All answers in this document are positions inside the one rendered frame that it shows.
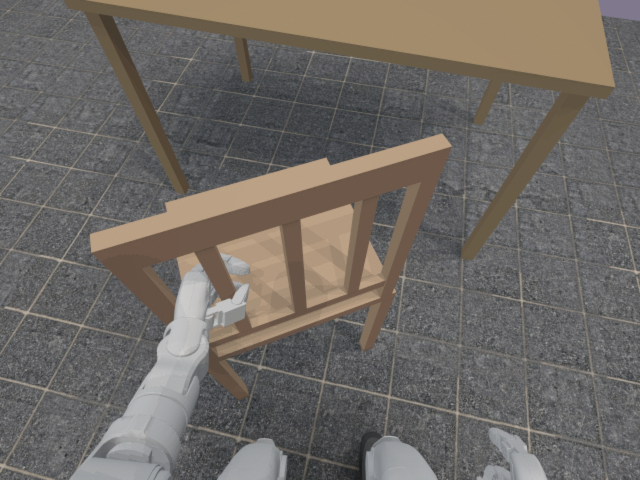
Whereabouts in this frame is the table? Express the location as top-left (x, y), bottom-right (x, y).
top-left (64, 0), bottom-right (615, 261)

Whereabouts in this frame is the left robot forearm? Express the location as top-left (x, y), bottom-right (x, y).
top-left (69, 317), bottom-right (209, 480)

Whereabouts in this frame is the left robot shin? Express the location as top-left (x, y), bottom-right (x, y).
top-left (256, 438), bottom-right (276, 447)

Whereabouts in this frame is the robot left thigh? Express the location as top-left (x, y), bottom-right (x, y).
top-left (217, 443), bottom-right (287, 480)

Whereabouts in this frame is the robot left hand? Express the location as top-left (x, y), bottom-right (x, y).
top-left (174, 253), bottom-right (250, 330)

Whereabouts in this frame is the chair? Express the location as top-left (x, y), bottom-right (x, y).
top-left (90, 134), bottom-right (452, 400)

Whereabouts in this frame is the robot left upper arm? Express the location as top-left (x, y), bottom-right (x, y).
top-left (73, 457), bottom-right (173, 480)

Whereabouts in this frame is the robot right hand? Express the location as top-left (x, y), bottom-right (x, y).
top-left (477, 428), bottom-right (547, 480)

